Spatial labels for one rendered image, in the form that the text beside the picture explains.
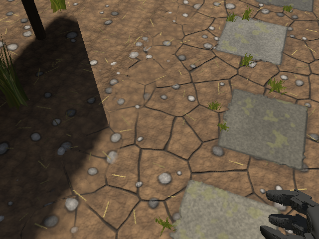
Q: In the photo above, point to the robot right hand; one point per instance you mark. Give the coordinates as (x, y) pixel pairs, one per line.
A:
(304, 228)

